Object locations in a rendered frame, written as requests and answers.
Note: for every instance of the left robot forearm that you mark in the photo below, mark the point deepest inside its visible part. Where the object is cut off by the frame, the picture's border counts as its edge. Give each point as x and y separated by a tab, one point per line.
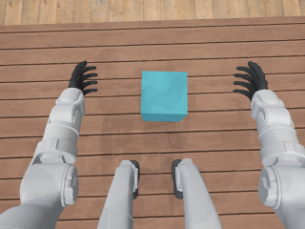
59	141

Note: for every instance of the robot right upper arm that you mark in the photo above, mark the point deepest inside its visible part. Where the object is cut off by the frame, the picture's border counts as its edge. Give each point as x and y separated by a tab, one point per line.
283	189

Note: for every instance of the left robot thigh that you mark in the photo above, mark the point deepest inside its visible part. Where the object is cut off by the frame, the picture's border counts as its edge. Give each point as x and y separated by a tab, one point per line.
117	212

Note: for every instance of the left robot shin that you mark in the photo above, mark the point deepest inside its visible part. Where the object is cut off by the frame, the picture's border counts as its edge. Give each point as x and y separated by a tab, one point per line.
126	162

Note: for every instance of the right robot forearm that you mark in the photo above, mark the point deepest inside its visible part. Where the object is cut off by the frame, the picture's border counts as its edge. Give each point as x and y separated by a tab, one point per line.
276	131

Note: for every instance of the robot left upper arm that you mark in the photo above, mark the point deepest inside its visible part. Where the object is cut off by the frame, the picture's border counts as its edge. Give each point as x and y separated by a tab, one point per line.
47	189

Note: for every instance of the carton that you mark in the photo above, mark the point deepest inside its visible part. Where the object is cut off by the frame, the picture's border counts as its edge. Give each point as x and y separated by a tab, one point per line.
164	96

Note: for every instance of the robot left hand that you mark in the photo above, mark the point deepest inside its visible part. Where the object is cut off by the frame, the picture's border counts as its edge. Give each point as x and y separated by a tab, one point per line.
78	77

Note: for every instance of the robot right hand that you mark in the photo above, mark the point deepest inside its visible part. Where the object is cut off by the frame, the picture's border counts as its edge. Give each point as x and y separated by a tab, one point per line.
256	78

